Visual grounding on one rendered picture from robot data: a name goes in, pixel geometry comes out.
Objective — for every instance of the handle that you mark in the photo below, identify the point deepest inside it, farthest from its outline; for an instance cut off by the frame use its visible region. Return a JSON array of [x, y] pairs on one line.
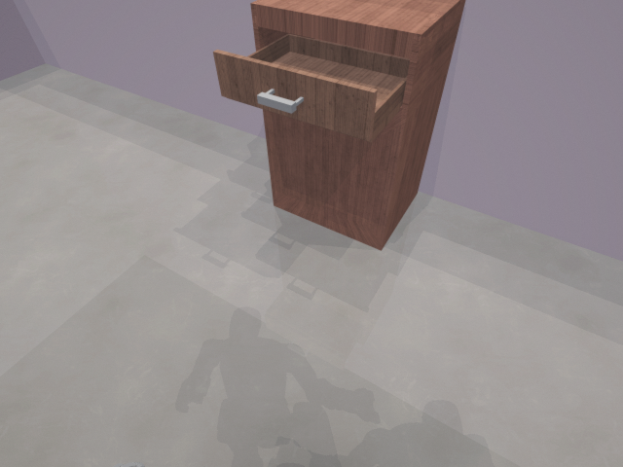
[[279, 103]]

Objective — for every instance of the drawer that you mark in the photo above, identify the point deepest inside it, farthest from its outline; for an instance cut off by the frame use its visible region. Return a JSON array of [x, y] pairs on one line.
[[349, 90]]

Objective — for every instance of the cabinet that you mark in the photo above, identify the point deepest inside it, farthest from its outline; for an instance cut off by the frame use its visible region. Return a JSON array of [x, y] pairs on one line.
[[348, 185]]

